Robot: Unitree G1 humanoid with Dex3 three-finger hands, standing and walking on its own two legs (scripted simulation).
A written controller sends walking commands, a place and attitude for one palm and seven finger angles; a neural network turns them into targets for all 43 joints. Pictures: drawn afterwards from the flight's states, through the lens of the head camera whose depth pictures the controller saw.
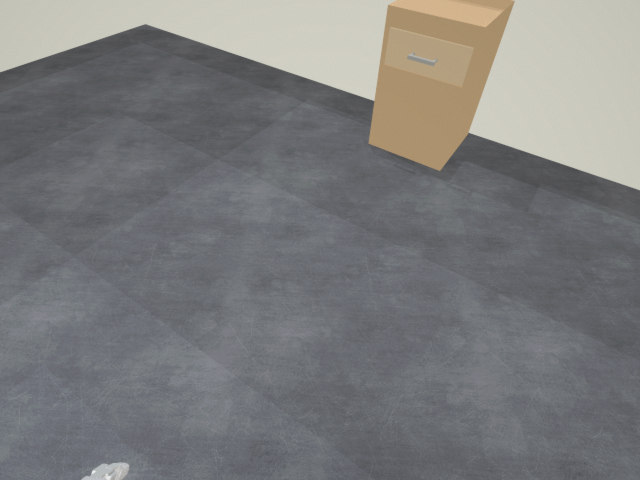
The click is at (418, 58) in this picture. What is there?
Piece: drawer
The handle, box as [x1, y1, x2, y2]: [407, 52, 437, 65]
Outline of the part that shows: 407,57 409,59 430,65 433,65 437,60 435,59 433,61 415,56 413,52 409,54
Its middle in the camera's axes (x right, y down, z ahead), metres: +0.46 -0.81 +1.74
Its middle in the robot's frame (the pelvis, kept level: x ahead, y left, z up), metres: +1.84 -0.37 -0.22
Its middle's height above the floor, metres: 0.55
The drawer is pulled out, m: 0.00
